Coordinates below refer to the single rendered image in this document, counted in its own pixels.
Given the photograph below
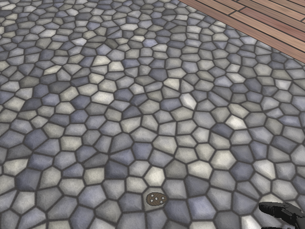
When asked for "right robot hand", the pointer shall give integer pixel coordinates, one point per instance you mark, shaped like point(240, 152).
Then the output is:
point(285, 211)

